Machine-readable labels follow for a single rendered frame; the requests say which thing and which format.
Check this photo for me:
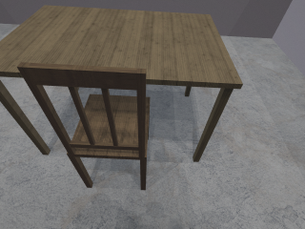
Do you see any chair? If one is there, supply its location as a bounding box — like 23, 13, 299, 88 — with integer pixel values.
17, 62, 151, 191

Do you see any table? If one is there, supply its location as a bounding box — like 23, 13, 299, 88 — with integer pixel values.
0, 5, 243, 162

